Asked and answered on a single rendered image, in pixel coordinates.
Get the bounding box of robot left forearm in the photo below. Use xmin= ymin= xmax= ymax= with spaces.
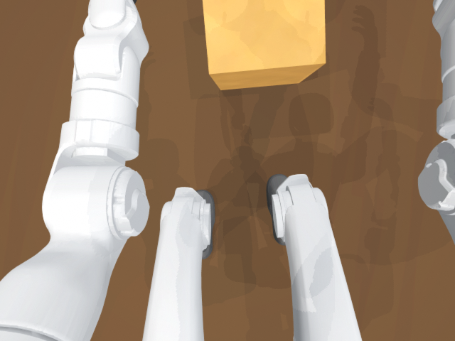
xmin=42 ymin=0 xmax=149 ymax=227

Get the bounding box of robot right upper arm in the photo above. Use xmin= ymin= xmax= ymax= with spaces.
xmin=418 ymin=137 xmax=455 ymax=244

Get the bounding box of right robot thigh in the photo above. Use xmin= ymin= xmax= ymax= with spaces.
xmin=272 ymin=183 xmax=362 ymax=341

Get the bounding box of robot left upper arm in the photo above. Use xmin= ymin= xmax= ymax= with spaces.
xmin=0 ymin=166 xmax=149 ymax=341

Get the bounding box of carton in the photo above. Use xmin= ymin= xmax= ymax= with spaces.
xmin=203 ymin=0 xmax=326 ymax=90

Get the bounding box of robot right forearm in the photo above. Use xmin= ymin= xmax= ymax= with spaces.
xmin=432 ymin=0 xmax=455 ymax=139

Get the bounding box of robot left foot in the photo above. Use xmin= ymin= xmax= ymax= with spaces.
xmin=196 ymin=190 xmax=215 ymax=259

